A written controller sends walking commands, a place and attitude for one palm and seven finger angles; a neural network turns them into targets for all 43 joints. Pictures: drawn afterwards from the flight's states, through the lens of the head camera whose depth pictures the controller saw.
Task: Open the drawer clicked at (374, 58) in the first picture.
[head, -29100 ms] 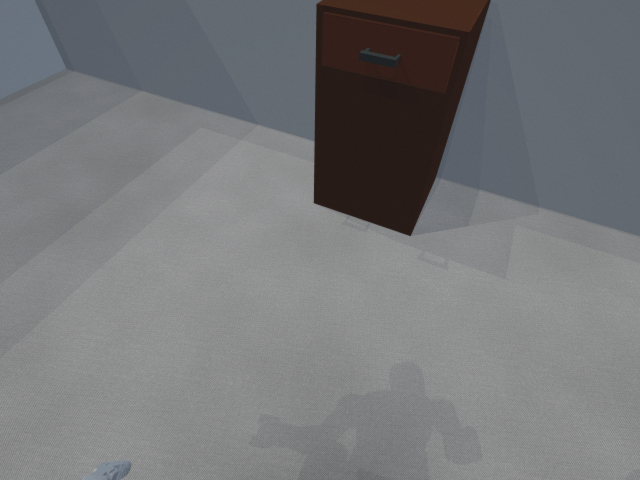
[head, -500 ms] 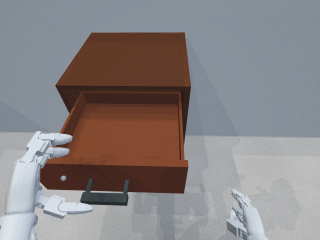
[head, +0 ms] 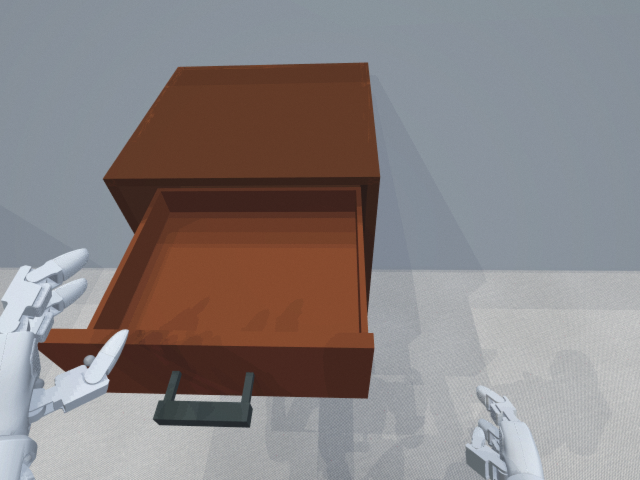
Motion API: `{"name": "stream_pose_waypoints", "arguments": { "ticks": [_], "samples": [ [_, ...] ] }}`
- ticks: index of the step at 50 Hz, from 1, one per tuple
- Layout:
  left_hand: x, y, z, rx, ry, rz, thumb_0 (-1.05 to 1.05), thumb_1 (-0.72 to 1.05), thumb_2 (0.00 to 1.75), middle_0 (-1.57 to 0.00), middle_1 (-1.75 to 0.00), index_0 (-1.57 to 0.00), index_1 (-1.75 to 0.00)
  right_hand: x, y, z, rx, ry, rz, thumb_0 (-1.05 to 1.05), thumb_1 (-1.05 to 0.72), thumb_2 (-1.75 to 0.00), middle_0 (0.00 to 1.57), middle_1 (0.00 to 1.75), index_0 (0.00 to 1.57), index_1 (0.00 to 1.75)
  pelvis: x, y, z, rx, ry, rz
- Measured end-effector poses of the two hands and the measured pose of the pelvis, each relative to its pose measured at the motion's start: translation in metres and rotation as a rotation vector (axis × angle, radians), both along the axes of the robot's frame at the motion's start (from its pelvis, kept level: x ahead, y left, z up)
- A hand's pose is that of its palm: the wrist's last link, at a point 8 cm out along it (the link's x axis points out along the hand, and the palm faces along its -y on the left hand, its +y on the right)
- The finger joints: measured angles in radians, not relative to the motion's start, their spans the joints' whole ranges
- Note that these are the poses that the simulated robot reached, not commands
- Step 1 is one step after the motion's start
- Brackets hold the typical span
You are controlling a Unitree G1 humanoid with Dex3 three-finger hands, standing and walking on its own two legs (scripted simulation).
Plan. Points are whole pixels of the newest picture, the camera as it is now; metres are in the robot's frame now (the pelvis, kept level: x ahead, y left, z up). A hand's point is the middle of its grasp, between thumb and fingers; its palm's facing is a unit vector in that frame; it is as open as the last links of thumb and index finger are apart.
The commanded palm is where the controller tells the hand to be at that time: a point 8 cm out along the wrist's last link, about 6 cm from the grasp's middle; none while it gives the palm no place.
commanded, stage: draw the hand back to the body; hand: left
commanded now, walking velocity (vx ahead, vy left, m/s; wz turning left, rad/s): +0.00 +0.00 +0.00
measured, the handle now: (208, 396) +0.22 +0.18 -0.03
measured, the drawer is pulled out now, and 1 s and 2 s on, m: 0.30 0.30 0.30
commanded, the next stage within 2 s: step back with the hand held close in 0.30 s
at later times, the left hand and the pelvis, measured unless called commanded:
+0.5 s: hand (76, 367) +0.17 +0.24 +0.16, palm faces +0.38 -0.80 -0.46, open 7.5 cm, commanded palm +0.11 +0.28 +0.18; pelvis -0.01 +0.00 +0.00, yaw +0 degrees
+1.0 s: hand (14, 455) +0.10 +0.25 +0.15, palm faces +0.33 -0.81 -0.49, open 7.4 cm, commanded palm +0.05 +0.30 +0.18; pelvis -0.09 +0.02 -0.01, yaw +0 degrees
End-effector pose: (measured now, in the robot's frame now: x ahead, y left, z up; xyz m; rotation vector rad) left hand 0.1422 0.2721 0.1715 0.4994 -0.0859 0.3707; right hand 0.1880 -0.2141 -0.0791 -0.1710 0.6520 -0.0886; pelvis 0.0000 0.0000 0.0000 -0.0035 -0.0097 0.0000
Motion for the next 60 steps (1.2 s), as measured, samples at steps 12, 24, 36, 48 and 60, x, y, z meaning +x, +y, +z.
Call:
{"name": "stream_pose_waypoints", "arguments": {
  "ticks": [12,24,36,48,60],
  "samples": [
    [-0.006,-0.005,-0.005,-0.032,0.002,0.004,0.01,0.79,0.85,-0.22,-0.37,-0.22,-0.37,0.001,0.001,0.004,0.004,-0.022,0.016,0.02,-0.90,-0.90,0.20,0.30,0.21,0.30,-0.004,-0.003,0.000,0.001,-0.008,0.005],
    [-0.011,0.001,0.006,0.020,-0.031,-0.002,0.02,0.88,0.89,-0.21,-0.31,-0.21,-0.31,-0.016,-0.006,0.000,0.004,0.009,0.001,0.02,-0.90,-0.90,0.20,0.30,0.21,0.30,-0.013,-0.005,0.000,-0.007,0.002,0.005],
    [-0.012,0.007,-0.008,0.044,0.046,-0.133,0.02,0.89,0.89,-0.21,-0.30,-0.21,-0.31,-0.062,-0.020,0.003,-0.050,0.090,-0.123,0.02,-0.90,-0.90,0.20,0.30,0.21,0.30,-0.039,0.014,-0.001,-0.002,0.045,-0.024],
    [-0.068,0.020,0.004,0.086,-0.060,-0.101,0.02,0.88,0.89,-0.21,-0.30,-0.21,-0.31,-0.095,0.001,0.004,-0.045,0.044,-0.070,0.02,-0.90,-0.90,0.20,0.30,0.21,0.30,-0.080,0.017,-0.009,-0.001,0.036,-0.010],
    [-0.106,0.024,-0.005,0.027,-0.129,-0.079,0.02,0.88,0.89,-0.21,-0.30,-0.21,-0.31,-0.141,0.005,-0.002,-0.079,0.047,-0.055,0.01,-0.90,-0.90,0.20,0.30,0.21,0.30,-0.118,0.026,-0.015,-0.023,0.019,-0.007]
  ]
}}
